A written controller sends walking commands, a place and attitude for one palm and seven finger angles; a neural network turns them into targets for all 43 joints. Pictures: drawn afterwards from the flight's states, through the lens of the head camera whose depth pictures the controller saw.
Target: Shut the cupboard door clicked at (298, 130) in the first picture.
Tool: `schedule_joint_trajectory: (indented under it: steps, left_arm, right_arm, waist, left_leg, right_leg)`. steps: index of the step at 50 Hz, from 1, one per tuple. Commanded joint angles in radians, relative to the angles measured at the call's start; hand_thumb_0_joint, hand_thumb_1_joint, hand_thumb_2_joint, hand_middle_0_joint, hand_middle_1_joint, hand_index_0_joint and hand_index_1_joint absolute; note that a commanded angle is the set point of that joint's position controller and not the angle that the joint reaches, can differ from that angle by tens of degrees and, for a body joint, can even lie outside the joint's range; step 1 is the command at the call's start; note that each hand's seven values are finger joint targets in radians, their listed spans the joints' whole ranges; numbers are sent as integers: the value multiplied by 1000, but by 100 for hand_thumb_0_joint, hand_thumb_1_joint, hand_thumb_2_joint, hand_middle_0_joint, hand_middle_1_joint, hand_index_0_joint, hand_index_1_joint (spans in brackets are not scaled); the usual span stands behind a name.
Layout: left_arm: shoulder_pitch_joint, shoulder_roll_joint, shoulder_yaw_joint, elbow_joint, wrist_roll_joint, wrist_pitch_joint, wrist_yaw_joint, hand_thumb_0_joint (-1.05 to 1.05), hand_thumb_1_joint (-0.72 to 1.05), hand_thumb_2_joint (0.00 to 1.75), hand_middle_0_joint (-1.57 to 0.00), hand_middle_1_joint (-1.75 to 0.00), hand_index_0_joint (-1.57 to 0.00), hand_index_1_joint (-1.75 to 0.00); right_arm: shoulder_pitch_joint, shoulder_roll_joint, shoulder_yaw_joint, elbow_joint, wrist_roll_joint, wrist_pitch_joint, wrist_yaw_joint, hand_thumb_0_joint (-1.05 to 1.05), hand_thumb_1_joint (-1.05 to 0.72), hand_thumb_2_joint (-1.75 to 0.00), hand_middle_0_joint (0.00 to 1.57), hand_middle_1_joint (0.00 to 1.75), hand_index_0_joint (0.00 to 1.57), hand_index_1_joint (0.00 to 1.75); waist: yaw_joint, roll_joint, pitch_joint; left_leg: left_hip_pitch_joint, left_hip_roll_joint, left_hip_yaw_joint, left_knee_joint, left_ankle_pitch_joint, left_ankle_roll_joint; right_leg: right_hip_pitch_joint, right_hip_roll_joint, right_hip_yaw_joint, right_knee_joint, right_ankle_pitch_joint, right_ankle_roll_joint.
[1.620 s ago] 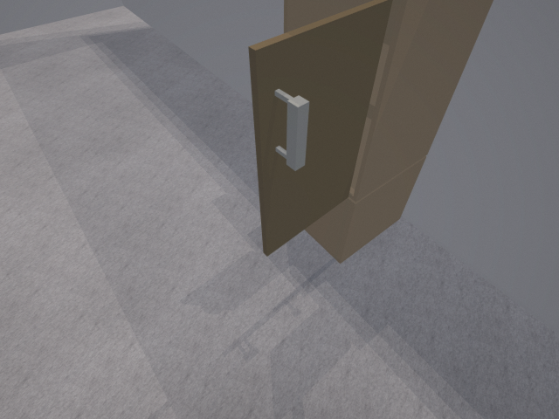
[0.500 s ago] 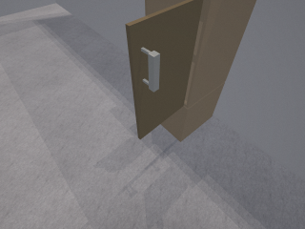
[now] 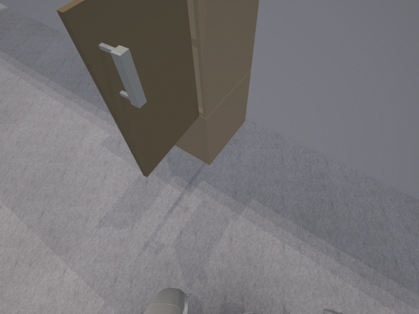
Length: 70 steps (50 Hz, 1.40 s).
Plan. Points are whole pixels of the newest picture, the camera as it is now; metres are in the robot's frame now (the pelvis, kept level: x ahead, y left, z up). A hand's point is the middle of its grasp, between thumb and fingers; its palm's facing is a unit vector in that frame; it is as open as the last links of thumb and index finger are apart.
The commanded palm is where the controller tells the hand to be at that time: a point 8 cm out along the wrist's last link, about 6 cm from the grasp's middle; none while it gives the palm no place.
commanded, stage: walk around to get in front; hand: left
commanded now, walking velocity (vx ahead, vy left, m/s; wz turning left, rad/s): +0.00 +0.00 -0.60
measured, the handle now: (122, 76) +0.57 +0.25 +0.09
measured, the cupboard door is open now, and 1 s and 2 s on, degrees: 93 93 93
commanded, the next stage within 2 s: none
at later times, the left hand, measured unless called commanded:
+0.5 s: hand (115, 296) +0.15 +0.24 -0.17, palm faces -0.22 -0.95 -0.22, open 7.4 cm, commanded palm none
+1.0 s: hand (168, 261) +0.23 +0.13 -0.18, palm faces -0.57 -0.80 -0.17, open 7.4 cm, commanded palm none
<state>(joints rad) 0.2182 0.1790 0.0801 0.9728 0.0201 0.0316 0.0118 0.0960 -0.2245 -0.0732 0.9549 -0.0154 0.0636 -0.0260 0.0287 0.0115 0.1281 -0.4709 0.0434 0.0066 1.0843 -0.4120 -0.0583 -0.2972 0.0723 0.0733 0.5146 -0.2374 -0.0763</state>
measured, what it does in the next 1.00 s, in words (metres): steps on the spot, turning right: left foot, then right foot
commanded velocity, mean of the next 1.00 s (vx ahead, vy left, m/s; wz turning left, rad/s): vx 0.00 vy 0.00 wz -0.60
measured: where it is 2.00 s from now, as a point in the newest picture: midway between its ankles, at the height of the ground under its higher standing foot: outside the picture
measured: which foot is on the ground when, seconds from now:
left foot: up 0.00-0.26, down 0.28-0.62, up 0.64-0.90, down 0.92-1.00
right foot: down 0.00-0.28, up 0.30-0.60, down 0.62-0.92, up 0.94-1.00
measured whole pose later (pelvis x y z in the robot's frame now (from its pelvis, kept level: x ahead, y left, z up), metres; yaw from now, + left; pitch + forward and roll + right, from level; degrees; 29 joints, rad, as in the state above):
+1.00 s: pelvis +0.03 +0.04 -0.01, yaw -36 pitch +1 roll -1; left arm 0.11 0.24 0.08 0.91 0.02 0.08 -0.03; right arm 0.23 -0.20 -0.02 0.89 -0.03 0.00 -0.03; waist -0.01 -0.04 0.09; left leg -0.32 0.08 0.10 0.62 -0.32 0.01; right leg -0.48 0.04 0.06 0.99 -0.47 0.03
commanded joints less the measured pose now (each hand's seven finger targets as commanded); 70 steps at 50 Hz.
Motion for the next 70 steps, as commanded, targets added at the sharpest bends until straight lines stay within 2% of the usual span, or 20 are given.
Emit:
schedule_joint_trajectory:
  steps: [1, 11, 12, 14, 15, 19, 28, 29, 30, 31, 32, 43, 44, 46, 51, 59, 60, 61, 64, 70]
  left_arm:
    - [93, 208, 48, -51, 3, -21, 15, 0, 90, 90, -20, -30, -20, -30]
    - [3, 232, 54, -95, 4, -4, 7, 0, 90, 90, -20, -30, -20, -30]
    - [-23, 204, 47, -105, -3, -3, 5, 0, 90, 90, -20, -30, -20, -30]
    - [-27, 143, 30, -151, -5, -7, -16, 0, 90, 90, -20, -30, -20, -30]
    - [-43, 172, 40, -169, 7, -8, -27, 0, 90, 90, -20, -30, -20, -30]
    - [-45, 133, 37, -132, 5, 5, -46, 0, 90, 90, -20, -30, -20, -30]
    - [-77, 132, 17, -147, -3, -4, -56, 0, 90, 90, -20, -30, -20, -30]
    - [1, 166, 23, -126, -1, -13, -52, 0, 90, 90, -20, -30, -20, -30]
    - [84, 278, 45, -102, 10, -26, -36, 0, 90, 90, -20, -30, -20, -30]
    - [144, 363, 61, -78, -1, -27, -18, 0, 90, 90, -20, -30, -20, -30]
    - [139, 366, 52, -87, -7, -19, -11, 0, 90, 90, -20, -30, -20, -30]
    - [-126, 254, 37, -154, 3, 3, -7, 0, 90, 90, -20, -30, -20, -30]
    - [-133, 221, 29, -162, -3, 7, -10, 0, 90, 90, -20, -30, -20, -30]
    - [-131, 144, 14, -206, -9, 10, -27, 0, 90, 90, -20, -30, -20, -30]
    - [-134, 113, 21, -164, 1, 12, -52, 0, 90, 90, -20, -30, -20, -30]
    - [-73, 123, 16, -145, 0, -10, -45, 0, 90, 90, -20, -30, -20, -30]
    - [0, 181, 30, -121, 4, -15, -36, 0, 90, 90, -20, -30, -20, -30]
    - [64, 294, 53, -98, 13, -24, -19, 0, 90, 90, -20, -30, -20, -30]
    - [24, 271, 54, -97, 1, -14, 11, 0, 90, 90, -20, -30, -20, -30]
    - [-62, 251, 43, -131, 11, -13, 5, 0, 90, 90, -20, -30, -20, -30]
  right_arm:
    - [-19, -59, -11, -82, 7, -25, -14, 0, -90, -90, 20, 30, 20, 30]
    - [57, -71, -5, -101, 23, -53, -25, 0, -90, -90, 20, 30, 20, 30]
    - [111, -99, -8, -87, 20, -64, -31, 0, -90, -90, 20, 30, 20, 30]
    - [128, -248, -30, -114, -4, -66, -36, 0, -90, -90, 20, 30, 20, 30]
    - [110, -247, -22, -136, -17, -64, -32, 0, -90, -90, 20, 30, 20, 30]
    - [72, -145, 6, -138, -19, -76, -36, 0, -90, -90, 20, 30, 20, 30]
    - [156, -206, -23, -97, -16, -62, -15, 0, -90, -90, 20, 30, 20, 30]
    - [144, -208, -25, -105, -8, -60, -9, 0, -90, -90, 20, 30, 20, 30]
    - [152, -151, -17, -126, 8, -58, -2, 0, -90, -90, 20, 30, 20, 30]
    - [83, -106, 0, -172, 12, -49, -3, 0, -90, -90, 20, 30, 20, 30]
    - [77, -113, 5, -172, 13, -40, -5, 0, -90, -90, 20, 30, 20, 30]
    - [216, -80, 4, -86, 11, -51, -6, 0, -90, -90, 20, 30, 20, 30]
    - [258, -114, -1, -79, 9, -61, -11, 0, -90, -90, 20, 30, 20, 30]
    - [289, -273, -26, -95, -19, -77, -26, 0, -90, -90, 20, 30, 20, 30]
    - [175, -162, 0, -110, -24, -84, -26, 0, -90, -90, 20, 30, 20, 30]
    - [217, -197, -29, -75, -10, -63, -5, 0, -90, -90, 20, 30, 20, 30]
    - [193, -176, -30, -91, -2, -60, -1, 0, -90, -90, 20, 30, 20, 30]
    - [142, -87, -10, -138, 7, -56, 2, 0, -90, -90, 20, 30, 20, 30]
    - [65, -92, -4, -147, 9, -31, -12, 0, -90, -90, 20, 30, 20, 30]
    - [97, -58, -2, -119, 11, -32, 1, 0, -90, -90, 20, 30, 20, 30]
  waist:
    - [19, -124, -188]
    - [-38, -125, -221]
    - [-68, -78, -235]
    - [-64, 305, -186]
    - [-64, 163, -143]
    - [-14, 190, -131]
    - [-29, 203, -151]
    - [12, 127, -189]
    - [45, -145, -258]
    - [82, -336, -244]
    - [78, -214, -200]
    - [-76, -169, -162]
    - [-95, -73, -180]
    - [-100, 299, -167]
    - [-42, 186, -136]
    - [-42, 181, -187]
    - [-4, 68, -207]
    - [31, -278, -201]
    - [26, -302, -165]
    - [-27, -141, -176]
  left_leg:
    - [-83, -3, -35, -59, 9, -13]
    - [246, -45, -37, -560, 97, 20]
    - [420, 15, -66, -698, 171, 35]
    - [466, 463, -456, -844, 287, 219]
    - [305, 488, -456, -843, 252, 287]
    - [369, 257, -78, -702, 749, 182]
    - [335, 277, 56, -573, 679, 119]
    - [275, 245, 92, -448, 631, 79]
    - [50, 146, 188, -204, 330, 9]
    - [-116, 27, 126, 31, -264, -23]
    - [-126, 57, 8, 98, -262, -8]
    - [240, -13, 62, -491, 107, -3]
    - [343, 41, 0, -646, 129, 16]
    - [344, 475, -455, -867, 180, 216]
    - [332, 288, -34, -725, 630, 166]
    - [338, 288, 114, -546, 603, 88]
    - [193, 254, 154, -425, 446, 40]
    - [-77, 96, 234, -206, -78, -23]
    - [-172, 76, 4, 61, -153, -21]
    - [63, 18, 40, -222, -30, -23]
  right_leg:
    - [270, -259, 324, -146, 459, -98]
    - [81, -199, 401, -71, 401, -63]
    - [-61, -141, 346, -20, 270, -12]
    - [-321, 8, 12, 380, -386, 108]
    - [-298, -36, 8, 563, -372, 118]
    - [-326, -76, -53, 684, -224, 142]
    - [15, -69, -172, 114, -93, 85]
    - [168, -70, -168, -27, 65, 69]
    - [407, -291, 107, -112, 392, -9]
    - [390, -499, 356, -129, 752, -137]
    - [282, -485, 334, -125, 548, -184]
    - [-47, -229, 237, -78, 164, -50]
    - [-127, -178, 197, -5, 78, -2]
    - [-305, -12, -44, 465, -394, 101]
    - [-266, -104, -88, 590, -239, 132]
    - [72, -65, -194, -17, -7, 80]
    - [244, -154, -88, -93, 194, 42]
    - [390, -420, 255, -148, 531, -62]
    - [277, -383, 265, -129, 520, -148]
    - [87, -294, 205, -119, 353, -110]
